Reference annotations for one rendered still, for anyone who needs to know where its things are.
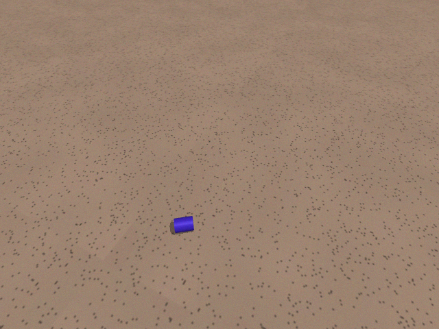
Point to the can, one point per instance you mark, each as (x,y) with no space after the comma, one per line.
(183,224)

